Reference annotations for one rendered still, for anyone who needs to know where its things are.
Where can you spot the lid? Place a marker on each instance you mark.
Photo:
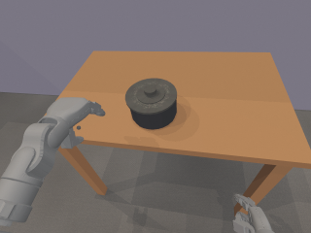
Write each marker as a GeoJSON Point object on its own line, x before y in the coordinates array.
{"type": "Point", "coordinates": [140, 103]}

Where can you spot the left robot forearm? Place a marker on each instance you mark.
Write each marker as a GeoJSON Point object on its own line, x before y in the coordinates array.
{"type": "Point", "coordinates": [28, 168]}

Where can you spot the knob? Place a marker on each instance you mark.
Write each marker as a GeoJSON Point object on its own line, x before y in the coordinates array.
{"type": "Point", "coordinates": [150, 89]}

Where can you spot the table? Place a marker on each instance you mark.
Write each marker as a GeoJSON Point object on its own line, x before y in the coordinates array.
{"type": "Point", "coordinates": [230, 105]}

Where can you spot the robot left hand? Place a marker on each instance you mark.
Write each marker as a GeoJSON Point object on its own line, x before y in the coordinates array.
{"type": "Point", "coordinates": [73, 110]}

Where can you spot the robot right hand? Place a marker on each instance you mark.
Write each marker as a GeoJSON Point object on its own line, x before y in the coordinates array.
{"type": "Point", "coordinates": [253, 221]}

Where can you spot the pot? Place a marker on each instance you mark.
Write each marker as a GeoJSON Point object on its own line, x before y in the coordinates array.
{"type": "Point", "coordinates": [155, 121]}

